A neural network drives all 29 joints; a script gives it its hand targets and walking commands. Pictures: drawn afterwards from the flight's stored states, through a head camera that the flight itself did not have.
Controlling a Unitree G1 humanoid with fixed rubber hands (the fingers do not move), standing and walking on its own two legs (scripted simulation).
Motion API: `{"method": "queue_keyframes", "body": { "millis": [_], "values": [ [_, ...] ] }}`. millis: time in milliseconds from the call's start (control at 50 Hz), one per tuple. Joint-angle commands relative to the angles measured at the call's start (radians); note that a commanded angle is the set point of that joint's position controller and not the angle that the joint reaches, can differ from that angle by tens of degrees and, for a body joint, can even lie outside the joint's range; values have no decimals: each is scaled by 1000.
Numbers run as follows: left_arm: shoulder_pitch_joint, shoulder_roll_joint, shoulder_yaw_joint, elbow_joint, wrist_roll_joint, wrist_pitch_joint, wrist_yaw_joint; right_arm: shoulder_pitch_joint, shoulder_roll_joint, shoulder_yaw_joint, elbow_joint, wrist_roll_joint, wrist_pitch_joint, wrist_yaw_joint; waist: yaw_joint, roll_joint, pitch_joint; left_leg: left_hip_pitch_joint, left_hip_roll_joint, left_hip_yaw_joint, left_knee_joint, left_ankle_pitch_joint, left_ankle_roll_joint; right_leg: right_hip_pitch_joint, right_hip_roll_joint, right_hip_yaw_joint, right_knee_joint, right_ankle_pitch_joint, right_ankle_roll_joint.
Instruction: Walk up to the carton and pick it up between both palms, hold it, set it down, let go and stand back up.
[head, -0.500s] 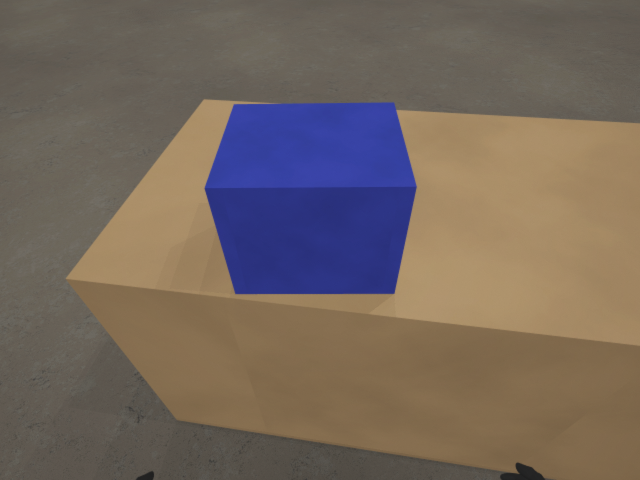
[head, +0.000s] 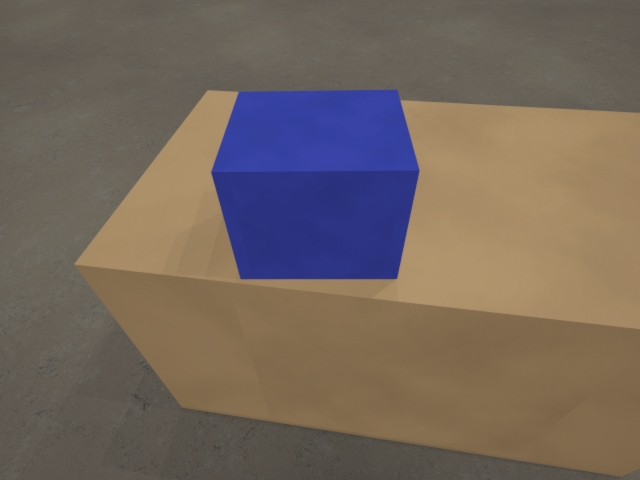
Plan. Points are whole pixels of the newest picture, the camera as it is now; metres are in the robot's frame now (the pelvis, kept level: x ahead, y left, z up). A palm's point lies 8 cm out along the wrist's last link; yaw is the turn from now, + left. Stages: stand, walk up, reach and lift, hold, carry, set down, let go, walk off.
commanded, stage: stand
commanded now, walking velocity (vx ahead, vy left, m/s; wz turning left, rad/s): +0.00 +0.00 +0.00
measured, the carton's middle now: (318, 185) +0.57 +0.01 +0.06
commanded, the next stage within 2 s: none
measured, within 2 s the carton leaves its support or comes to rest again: neither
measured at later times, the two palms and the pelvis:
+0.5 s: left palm out of the picture +0.07 +0.25 -0.11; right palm out of the picture +0.07 -0.27 -0.11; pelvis +0.01 -0.01 +0.00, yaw +0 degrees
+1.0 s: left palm out of the picture +0.07 +0.25 -0.11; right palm out of the picture +0.07 -0.27 -0.11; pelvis +0.02 -0.01 +0.00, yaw +0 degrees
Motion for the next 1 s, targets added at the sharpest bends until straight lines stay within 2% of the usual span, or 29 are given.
{"method": "queue_keyframes", "body": {
  "millis": [0, 440, 980],
  "values": [
    [21, 116, 33, -57, -2, -15, 5, 15, -130, -31, -64, 1, -13, -5, -3, 2, 61, -79, 96, -142, -148, -169, 12, -20, -70, 112, -92, -110, -27],
    [16, 118, 24, -32, -8, -7, 10, 36, -124, -18, -39, 4, -8, -14, -3, -3, 45, -36, 96, -125, -112, -39, 6, -13, -78, 114, -91, -35, -34],
    [1, 115, 22, 5, -11, 0, 15, 43, -122, -15, -8, 5, -2, -23, -3, -2, 45, -15, 99, -117, -118, -8, 3, 0, -77, 109, -104, -11, -35]
  ]
}}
